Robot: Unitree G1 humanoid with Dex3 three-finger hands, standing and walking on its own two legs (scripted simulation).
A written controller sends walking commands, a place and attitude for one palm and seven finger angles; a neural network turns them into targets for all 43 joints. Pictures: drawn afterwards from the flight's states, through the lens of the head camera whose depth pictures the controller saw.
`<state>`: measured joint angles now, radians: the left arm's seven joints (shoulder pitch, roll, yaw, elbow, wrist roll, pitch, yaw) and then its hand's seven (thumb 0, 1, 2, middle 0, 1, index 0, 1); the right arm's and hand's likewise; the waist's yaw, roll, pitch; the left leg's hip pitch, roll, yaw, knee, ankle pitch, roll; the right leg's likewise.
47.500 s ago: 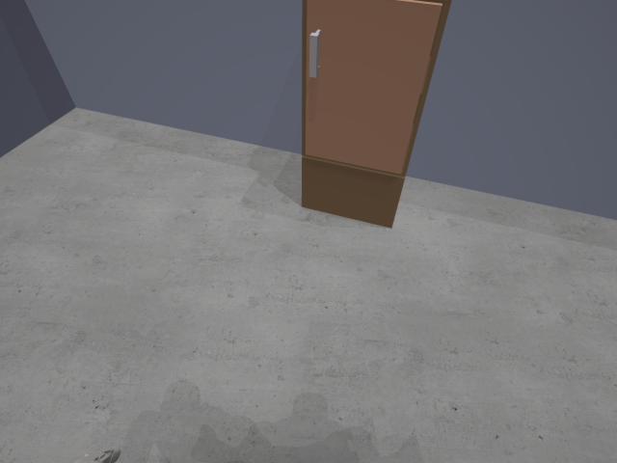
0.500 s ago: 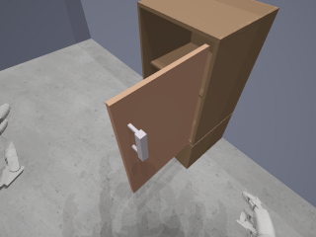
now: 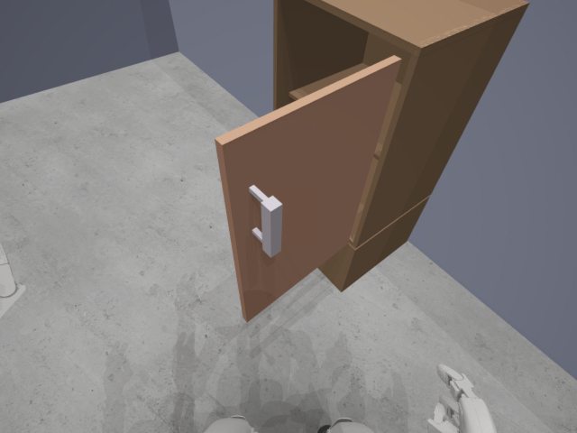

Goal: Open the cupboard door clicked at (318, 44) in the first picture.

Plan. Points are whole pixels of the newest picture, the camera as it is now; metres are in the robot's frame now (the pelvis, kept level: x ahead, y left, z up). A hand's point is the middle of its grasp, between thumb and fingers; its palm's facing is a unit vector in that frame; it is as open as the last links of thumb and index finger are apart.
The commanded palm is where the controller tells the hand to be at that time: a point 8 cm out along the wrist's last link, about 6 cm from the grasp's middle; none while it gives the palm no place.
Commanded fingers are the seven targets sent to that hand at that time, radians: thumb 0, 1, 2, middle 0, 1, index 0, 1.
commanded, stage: step back with the hand held close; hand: left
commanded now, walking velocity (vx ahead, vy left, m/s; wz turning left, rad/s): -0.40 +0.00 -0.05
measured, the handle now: (263, 221) +0.44 +0.07 +0.00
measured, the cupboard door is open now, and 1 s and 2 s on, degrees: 93 93 93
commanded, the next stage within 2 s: stop stepping back and stand still in 0.68 s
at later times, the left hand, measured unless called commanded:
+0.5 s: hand (38, 331) +0.17 +0.23 +0.18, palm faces +0.39 -0.79 -0.48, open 7.4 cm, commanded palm +0.10 +0.27 +0.20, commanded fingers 0.00 0.90 0.90 -0.20 -0.30 -0.20 -0.30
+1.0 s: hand out of the picture +0.04 +0.17 +0.18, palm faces +0.32 -0.78 -0.54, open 7.4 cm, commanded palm -0.01 +0.22 +0.20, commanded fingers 0.00 0.90 0.90 -0.20 -0.30 -0.20 -0.30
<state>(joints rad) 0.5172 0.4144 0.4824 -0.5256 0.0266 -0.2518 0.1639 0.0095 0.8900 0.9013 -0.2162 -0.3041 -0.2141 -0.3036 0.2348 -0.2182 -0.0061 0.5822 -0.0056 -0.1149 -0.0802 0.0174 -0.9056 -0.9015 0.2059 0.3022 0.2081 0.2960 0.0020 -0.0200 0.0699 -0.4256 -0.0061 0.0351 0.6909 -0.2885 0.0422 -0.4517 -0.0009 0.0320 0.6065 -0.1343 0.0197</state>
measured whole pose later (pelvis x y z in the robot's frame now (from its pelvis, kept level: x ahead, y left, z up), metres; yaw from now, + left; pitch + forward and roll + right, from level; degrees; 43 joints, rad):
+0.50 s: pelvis -0.05 -0.03 +0.03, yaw -2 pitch +4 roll +2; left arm 0.49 0.40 0.41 -0.50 0.00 -0.22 0.15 0.01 0.89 0.90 -0.21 -0.30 -0.21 -0.30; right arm 0.13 -0.15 0.02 0.67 -0.01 -0.10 -0.07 0.02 -0.91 -0.90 0.21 0.30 0.21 0.30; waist 0.04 -0.07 0.01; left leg -0.48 -0.02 0.05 0.72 -0.35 -0.01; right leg -0.20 0.06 0.07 0.45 -0.28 -0.05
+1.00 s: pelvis -0.17 -0.07 +0.03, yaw -5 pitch +3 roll +2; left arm 0.62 0.43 0.42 -0.53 -0.03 -0.17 0.17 0.01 0.89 0.90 -0.22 -0.30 -0.22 -0.30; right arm 0.22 -0.20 0.00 0.65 0.00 -0.09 -0.07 0.02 -0.91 -0.90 0.21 0.30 0.21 0.30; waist 0.01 -0.05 0.01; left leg -0.47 -0.02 0.02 0.84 -0.34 -0.02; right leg -0.25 0.02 -0.01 0.47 -0.26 -0.07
